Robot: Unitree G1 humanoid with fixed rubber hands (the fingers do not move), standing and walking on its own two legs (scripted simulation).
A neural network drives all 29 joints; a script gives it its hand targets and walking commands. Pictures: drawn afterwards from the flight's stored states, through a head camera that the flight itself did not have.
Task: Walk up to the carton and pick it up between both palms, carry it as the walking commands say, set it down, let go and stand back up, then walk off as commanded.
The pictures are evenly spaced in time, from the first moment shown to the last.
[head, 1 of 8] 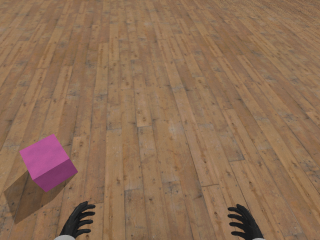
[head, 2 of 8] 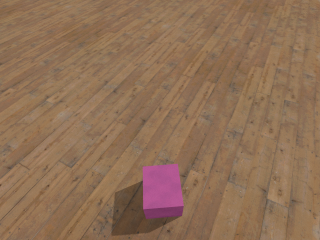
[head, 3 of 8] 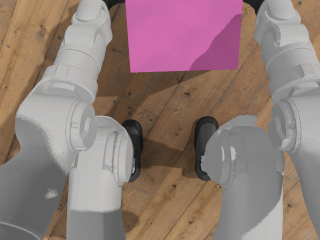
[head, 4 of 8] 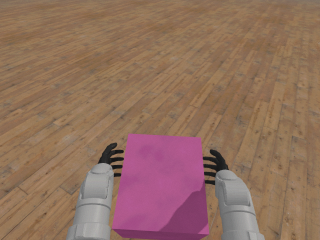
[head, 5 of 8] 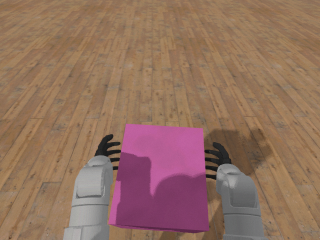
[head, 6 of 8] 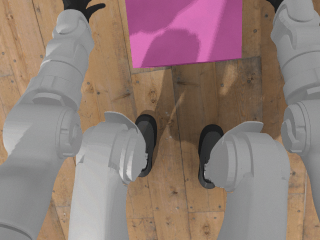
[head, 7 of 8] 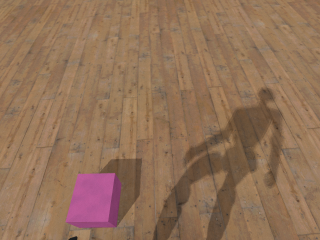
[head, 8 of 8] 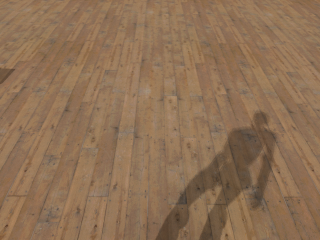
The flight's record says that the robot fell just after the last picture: no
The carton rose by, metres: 0.68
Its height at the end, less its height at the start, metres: +0.00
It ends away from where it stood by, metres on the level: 1.92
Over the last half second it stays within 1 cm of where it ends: yes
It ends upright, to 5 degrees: yes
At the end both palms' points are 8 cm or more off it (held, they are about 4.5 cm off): yes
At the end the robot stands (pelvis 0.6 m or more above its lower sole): yes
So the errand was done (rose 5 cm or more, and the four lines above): yes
